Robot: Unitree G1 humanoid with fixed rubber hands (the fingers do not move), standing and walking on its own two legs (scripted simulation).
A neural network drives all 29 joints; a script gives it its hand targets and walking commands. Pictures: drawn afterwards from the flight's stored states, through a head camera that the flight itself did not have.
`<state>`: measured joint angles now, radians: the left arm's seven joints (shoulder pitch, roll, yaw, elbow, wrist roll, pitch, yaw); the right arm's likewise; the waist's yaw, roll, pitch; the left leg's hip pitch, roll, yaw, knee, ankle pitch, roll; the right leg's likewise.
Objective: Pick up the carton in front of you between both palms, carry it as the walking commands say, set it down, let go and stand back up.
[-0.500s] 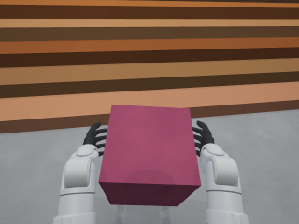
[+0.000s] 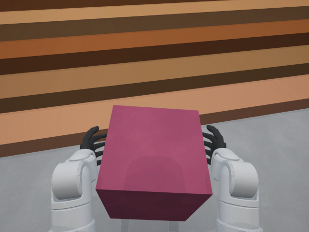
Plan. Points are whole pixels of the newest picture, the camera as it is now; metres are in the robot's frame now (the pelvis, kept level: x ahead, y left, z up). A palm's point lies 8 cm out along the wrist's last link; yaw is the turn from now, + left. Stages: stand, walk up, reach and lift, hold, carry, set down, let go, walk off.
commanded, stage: carry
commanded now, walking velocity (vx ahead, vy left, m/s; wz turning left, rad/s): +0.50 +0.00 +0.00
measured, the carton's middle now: (151, 167) +0.28 +0.01 +0.02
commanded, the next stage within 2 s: none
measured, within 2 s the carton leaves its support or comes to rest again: neither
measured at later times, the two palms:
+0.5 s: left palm (110, 75) +0.59 +0.15 +0.09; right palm (193, 71) +0.63 -0.14 +0.08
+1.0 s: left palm (115, 3) +1.06 +0.19 +0.17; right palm (176, 2) +1.07 -0.11 +0.18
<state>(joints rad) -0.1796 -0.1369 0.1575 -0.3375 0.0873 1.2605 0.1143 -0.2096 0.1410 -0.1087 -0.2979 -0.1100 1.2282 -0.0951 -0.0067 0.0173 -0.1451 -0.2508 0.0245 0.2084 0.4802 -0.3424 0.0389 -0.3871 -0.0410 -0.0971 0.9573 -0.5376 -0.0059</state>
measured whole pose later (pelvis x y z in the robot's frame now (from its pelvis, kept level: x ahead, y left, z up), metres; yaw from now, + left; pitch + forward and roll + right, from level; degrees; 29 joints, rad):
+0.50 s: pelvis +0.35 -0.03 +0.01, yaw +5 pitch +6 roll +2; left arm -0.12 -0.13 0.10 -0.37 0.10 1.19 0.10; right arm -0.13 0.13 -0.08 -0.35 -0.13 1.17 -0.07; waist 0.04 0.00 -0.06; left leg -0.60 0.10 0.11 0.78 -0.18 0.01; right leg -0.16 -0.02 -0.20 0.30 -0.25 -0.06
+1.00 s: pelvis +0.69 +0.04 +0.01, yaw +3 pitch +6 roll -2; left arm -0.81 0.03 0.20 -0.05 0.06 1.36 0.15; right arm -0.80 -0.03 -0.23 -0.02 0.01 1.31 -0.15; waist -0.05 0.00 -0.01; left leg -0.17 0.03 0.19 0.40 -0.34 0.06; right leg -0.68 -0.05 -0.08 0.83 -0.20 -0.04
